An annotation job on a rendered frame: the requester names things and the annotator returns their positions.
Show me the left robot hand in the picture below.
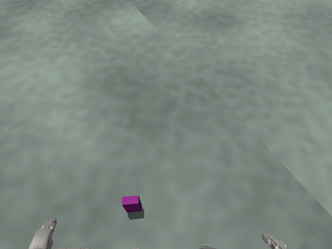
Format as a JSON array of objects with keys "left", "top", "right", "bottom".
[{"left": 29, "top": 218, "right": 90, "bottom": 249}]

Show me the carton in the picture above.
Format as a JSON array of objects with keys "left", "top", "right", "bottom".
[{"left": 122, "top": 196, "right": 142, "bottom": 213}]

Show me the right robot hand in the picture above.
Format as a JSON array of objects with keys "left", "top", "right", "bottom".
[{"left": 262, "top": 233, "right": 287, "bottom": 249}]

